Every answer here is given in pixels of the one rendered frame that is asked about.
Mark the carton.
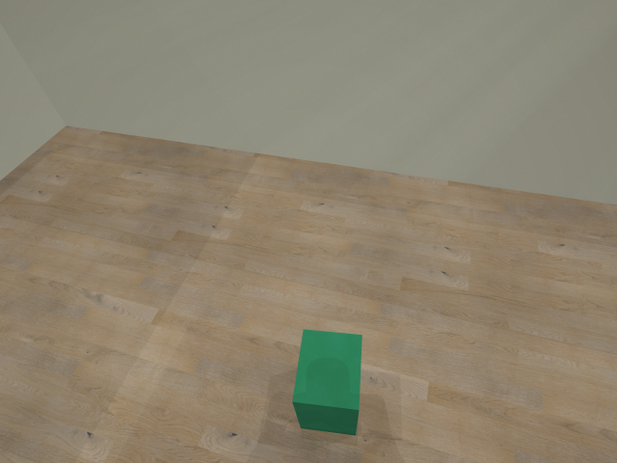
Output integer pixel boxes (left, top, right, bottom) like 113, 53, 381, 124
292, 329, 362, 435

